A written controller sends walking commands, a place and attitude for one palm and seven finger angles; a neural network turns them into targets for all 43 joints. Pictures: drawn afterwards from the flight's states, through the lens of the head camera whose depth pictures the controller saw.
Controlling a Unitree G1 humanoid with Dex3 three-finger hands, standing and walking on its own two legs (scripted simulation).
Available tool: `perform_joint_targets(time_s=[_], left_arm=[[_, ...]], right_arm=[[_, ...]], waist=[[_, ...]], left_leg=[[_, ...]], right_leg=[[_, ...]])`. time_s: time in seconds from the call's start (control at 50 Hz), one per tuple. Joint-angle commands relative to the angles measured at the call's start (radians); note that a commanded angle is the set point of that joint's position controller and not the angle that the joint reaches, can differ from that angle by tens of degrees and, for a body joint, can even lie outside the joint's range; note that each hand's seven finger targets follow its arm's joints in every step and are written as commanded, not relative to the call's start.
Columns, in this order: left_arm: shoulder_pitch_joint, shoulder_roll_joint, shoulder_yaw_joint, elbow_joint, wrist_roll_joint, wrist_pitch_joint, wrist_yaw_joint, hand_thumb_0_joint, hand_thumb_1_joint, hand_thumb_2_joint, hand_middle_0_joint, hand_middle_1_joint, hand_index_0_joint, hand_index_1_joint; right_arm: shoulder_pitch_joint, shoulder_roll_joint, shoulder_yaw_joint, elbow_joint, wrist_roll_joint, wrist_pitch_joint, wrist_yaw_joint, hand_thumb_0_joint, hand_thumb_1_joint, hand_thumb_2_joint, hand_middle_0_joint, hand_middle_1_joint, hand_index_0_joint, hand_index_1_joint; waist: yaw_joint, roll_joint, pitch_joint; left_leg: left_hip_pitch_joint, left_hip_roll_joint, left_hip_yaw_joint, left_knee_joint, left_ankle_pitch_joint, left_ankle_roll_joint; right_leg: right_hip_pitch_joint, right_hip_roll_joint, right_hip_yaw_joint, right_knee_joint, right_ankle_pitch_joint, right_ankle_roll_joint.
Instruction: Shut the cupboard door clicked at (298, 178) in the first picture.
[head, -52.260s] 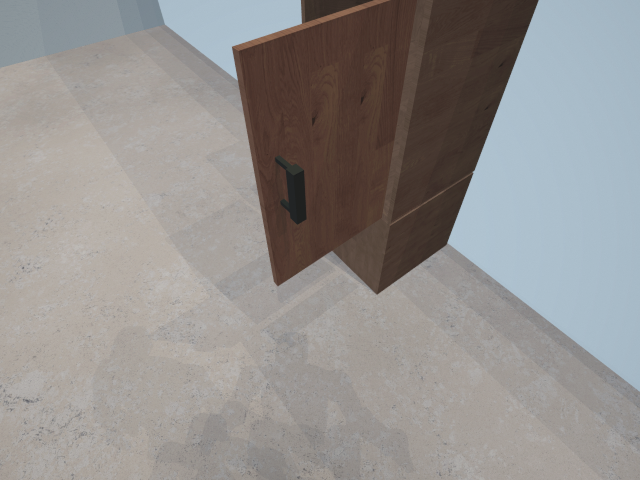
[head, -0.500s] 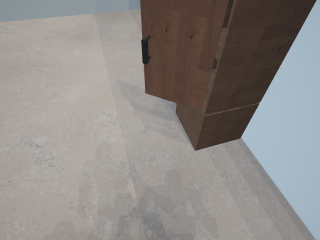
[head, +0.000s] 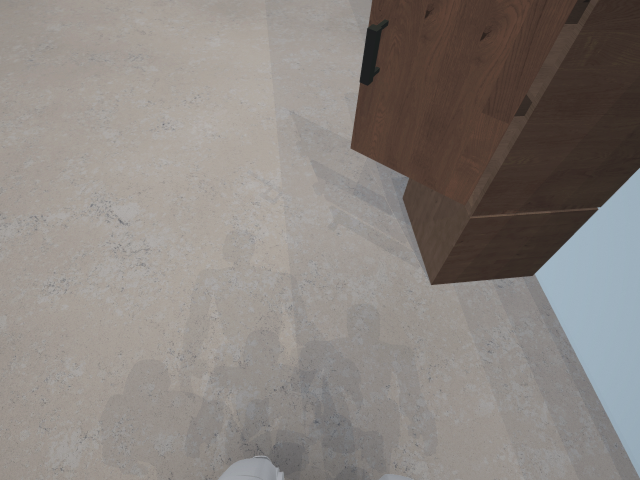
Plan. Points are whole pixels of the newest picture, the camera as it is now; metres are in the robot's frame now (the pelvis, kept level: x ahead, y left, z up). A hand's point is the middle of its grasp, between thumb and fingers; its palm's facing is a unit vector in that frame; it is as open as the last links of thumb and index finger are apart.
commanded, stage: walk to a spot facing it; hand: left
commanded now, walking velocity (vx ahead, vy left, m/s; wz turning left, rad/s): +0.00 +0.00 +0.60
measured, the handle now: (375, 52) +0.97 -0.09 +0.00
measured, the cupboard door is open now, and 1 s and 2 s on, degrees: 48 48 48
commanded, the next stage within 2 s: turn to face it in 1.30 s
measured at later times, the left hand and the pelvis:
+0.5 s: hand out of the picture +0.02 +0.17 -0.13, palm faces +0.32 -0.90 -0.30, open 7.4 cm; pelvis +0.02 -0.05 +0.02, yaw +21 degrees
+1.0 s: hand out of the picture +0.01 +0.23 -0.14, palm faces +0.63 -0.73 -0.25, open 7.4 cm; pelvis +0.11 +0.03 +0.02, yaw +37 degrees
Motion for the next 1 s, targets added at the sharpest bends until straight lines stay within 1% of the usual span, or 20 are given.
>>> perform_joint_targets(time_s=[0.0,0.18,0.28,0.3,0.32,0.34,0.36,0.4,0.44,0.52,0.62,0.66,0.7,0.72,0.74,0.76,0.78,0.82,0.88,0.98], left_arm=[[-0.064,0.099,0.037,-0.131,0.001,-0.033,0.002,0.0,0.9,0.9,-0.2,-0.3,-0.2,-0.3],[-0.047,0.075,0.03,-0.158,-0.003,-0.037,0.001,0.0,0.9,0.9,-0.2,-0.3,-0.2,-0.3],[0.075,0.104,0.038,-0.142,-0.008,-0.039,0.009,0.0,0.9,0.9,-0.2,-0.3,-0.2,-0.3],[0.131,0.134,0.048,-0.132,-0.004,-0.045,0.011,0.0,0.9,0.9,-0.2,-0.3,-0.2,-0.3],[0.162,0.23,0.067,-0.14,0.014,-0.057,0.015,0.0,0.9,0.9,-0.2,-0.3,-0.2,-0.3],[0.089,0.261,0.061,-0.161,0.015,-0.051,0.017,0.0,0.9,0.9,-0.2,-0.3,-0.2,-0.3],[0.0,0.225,0.055,-0.184,0.005,-0.054,0.02,0.0,0.9,0.9,-0.2,-0.3,-0.2,-0.3],[-0.059,0.15,0.038,-0.19,0.001,-0.074,0.015,0.0,0.9,0.9,-0.2,-0.3,-0.2,-0.3],[-0.015,0.131,0.035,-0.169,0.002,-0.092,0.011,0.0,0.9,0.9,-0.2,-0.3,-0.2,-0.3],[0.177,0.163,0.048,-0.09,0.008,-0.111,0.006,0.0,0.9,0.9,-0.2,-0.3,-0.2,-0.3],[0.245,0.172,0.049,-0.06,0.013,-0.113,-0.002,0.0,0.9,0.9,-0.2,-0.3,-0.2,-0.3],[0.233,0.194,0.053,-0.063,0.014,-0.114,-0.005,0.0,0.9,0.9,-0.2,-0.3,-0.2,-0.3],[0.19,0.218,0.055,-0.07,0.004,-0.117,-0.01,0.0,0.9,0.9,-0.2,-0.3,-0.2,-0.3],[0.18,0.206,0.05,-0.07,0.0,-0.117,-0.015,0.0,0.9,0.9,-0.2,-0.3,-0.2,-0.3],[0.17,0.153,0.039,-0.122,-0.009,-0.112,-0.032,0.0,0.9,0.9,-0.2,-0.3,-0.2,-0.3],[0.036,0.132,0.026,-0.195,-0.004,-0.112,-0.034,0.0,0.9,0.9,-0.2,-0.3,-0.2,-0.3],[-0.021,0.146,0.034,-0.215,0.0,-0.107,-0.026,0.0,0.9,0.9,-0.2,-0.3,-0.2,-0.3],[0.005,0.127,0.04,-0.17,0.005,-0.095,-0.035,0.0,0.9,0.9,-0.2,-0.3,-0.2,-0.3],[0.106,0.084,0.038,-0.122,0.01,-0.074,-0.048,0.0,0.9,0.9,-0.2,-0.3,-0.2,-0.3],[0.047,0.079,0.037,-0.153,0.006,-0.074,-0.053,0.0,0.9,0.9,-0.2,-0.3,-0.2,-0.3]], right_arm=[[0.075,-0.224,-0.05,-0.067,-0.003,-0.027,-0.033,0.0,-0.9,-0.9,0.2,0.3,0.2,0.3],[0.063,-0.228,-0.069,-0.081,-0.003,-0.018,-0.029,0.0,-0.9,-0.9,0.2,0.3,0.2,0.3],[-0.024,-0.22,-0.082,-0.122,0.002,-0.002,-0.02,0.0,-0.9,-0.9,0.2,0.3,0.2,0.3],[-0.04,-0.192,-0.08,-0.136,0.01,0.002,-0.017,0.0,-0.9,-0.9,0.2,0.3,0.2,0.3],[-0.028,-0.135,-0.074,-0.152,0.018,0.004,-0.009,0.0,-0.9,-0.9,0.2,0.3,0.2,0.3],[-0.03,-0.121,-0.076,-0.165,0.005,0.0,-0.007,0.0,-0.9,-0.9,0.2,0.3,0.2,0.3],[-0.021,-0.156,-0.083,-0.16,-0.005,0.008,0.0,0.0,-0.9,-0.9,0.2,0.3,0.2,0.3],[-0.008,-0.141,-0.072,-0.144,-0.006,0.009,0.016,0.0,-0.9,-0.9,0.2,0.3,0.2,0.3],[-0.02,-0.127,-0.061,-0.146,0.0,-0.001,0.028,0.0,-0.9,-0.9,0.2,0.3,0.2,0.3],[-0.162,-0.101,-0.041,-0.187,0.005,-0.013,0.038,0.0,-0.9,-0.9,0.2,0.3,0.2,0.3],[-0.244,-0.086,-0.023,-0.209,0.009,-0.02,0.049,0.0,-0.9,-0.9,0.2,0.3,0.2,0.3],[-0.231,-0.092,-0.019,-0.212,0.009,-0.029,0.049,0.0,-0.9,-0.9,0.2,0.3,0.2,0.3],[-0.089,-0.117,-0.026,-0.177,0.005,-0.042,0.039,0.0,-0.9,-0.9,0.2,0.3,0.2,0.3],[0.05,-0.17,-0.041,-0.138,0.0,-0.048,0.031,0.0,-0.9,-0.9,0.2,0.3,0.2,0.3],[0.183,-0.319,-0.079,-0.112,-0.01,-0.053,0.018,0.0,-0.9,-0.9,0.2,0.3,0.2,0.3],[0.283,-0.393,-0.093,-0.081,0.002,-0.052,0.007,0.0,-0.9,-0.9,0.2,0.3,0.2,0.3],[0.256,-0.372,-0.085,-0.076,0.006,-0.053,0.003,0.0,-0.9,-0.9,0.2,0.3,0.2,0.3],[0.076,-0.267,-0.056,-0.126,0.004,-0.064,-0.011,0.0,-0.9,-0.9,0.2,0.3,0.2,0.3],[-0.02,-0.224,-0.038,-0.139,0.003,-0.08,-0.014,0.0,-0.9,-0.9,0.2,0.3,0.2,0.3],[-0.005,-0.211,-0.049,-0.108,0.003,-0.085,-0.01,0.0,-0.9,-0.9,0.2,0.3,0.2,0.3]], waist=[[-0.022,0.146,-0.117],[-0.02,0.175,-0.195],[0.041,0.188,-0.204],[0.068,0.132,-0.206],[0.084,-0.127,-0.198],[0.063,-0.229,-0.114],[0.014,-0.135,-0.079],[-0.022,-0.143,-0.042],[-0.01,-0.137,-0.081],[0.073,-0.121,-0.094],[0.09,-0.171,-0.055],[0.073,-0.168,-0.068],[-0.007,-0.141,-0.138],[-0.078,-0.066,-0.217],[-0.147,0.223,-0.304],[-0.187,0.265,-0.306],[-0.165,0.122,-0.237],[-0.08,0.179,-0.091],[0.008,0.167,-0.057],[0.02,0.133,-0.051]], left_leg=[[0.121,0.28,-0.482,-0.433,0.136,0.112],[0.185,0.2,-0.462,-0.39,0.238,0.11],[0.02,0.118,-0.474,-0.348,0.128,0.056],[-0.109,0.062,-0.44,-0.292,-0.025,0.014],[-0.296,-0.071,-0.289,-0.032,-0.213,-0.065],[-0.355,-0.114,-0.164,0.282,-0.253,-0.101],[-0.308,-0.039,-0.193,0.436,-0.197,-0.089],[-0.317,0.015,-0.156,0.533,-0.077,-0.102],[-0.308,0.033,-0.103,0.477,-0.037,-0.113],[-0.338,0.04,-0.038,0.294,-0.071,-0.102],[-0.252,0.038,0.022,0.099,-0.076,-0.069],[-0.139,0.02,0.052,0.002,-0.103,-0.048],[0.118,-0.047,0.119,-0.133,-0.036,-0.022],[0.383,-0.021,0.078,-0.234,0.043,0.0],[0.677,0.269,-0.349,-0.266,0.065,0.129],[0.698,0.455,-0.609,-0.37,0.202,0.233],[0.535,0.454,-0.545,-0.396,0.028,0.218],[0.271,0.339,-0.431,-0.457,-0.185,0.144],[0.12,0.242,-0.296,-0.488,-0.097,0.119],[0.079,0.203,-0.242,-0.49,-0.06,0.123]], right_leg=[[-0.245,0.002,0.147,0.218,0.12,0.007],[-0.162,0.07,0.119,-0.065,0.134,0.025],[0.119,0.118,0.097,-0.387,0.234,0.004],[0.262,0.072,0.134,-0.536,0.25,-0.01],[0.364,-0.166,0.429,-0.74,0.016,-0.093],[0.203,-0.388,0.609,-0.821,-0.072,-0.184],[0.072,-0.368,0.534,-0.794,-0.028,-0.195],[0.081,-0.243,0.334,-0.738,0.164,-0.161],[0.196,-0.204,0.195,-0.681,0.405,-0.149],[0.398,-0.237,0.127,-0.626,0.695,-0.145],[0.385,-0.265,0.057,-0.619,0.712,-0.132],[0.35,-0.281,0.024,-0.574,0.782,-0.128],[0.268,-0.237,-0.075,-0.4,0.924,-0.091],[0.127,-0.209,-0.123,-0.165,0.843,-0.048],[-0.251,-0.073,-0.145,0.157,0.27,0.017],[-0.458,-0.019,-0.016,0.338,-0.056,0.019],[-0.456,-0.052,0.068,0.35,-0.015,0.005],[-0.399,-0.095,0.108,0.269,0.104,0.007],[-0.297,-0.07,0.079,0.16,0.232,0.021],[-0.2,-0.035,0.052,-0.114,0.33,0.035]])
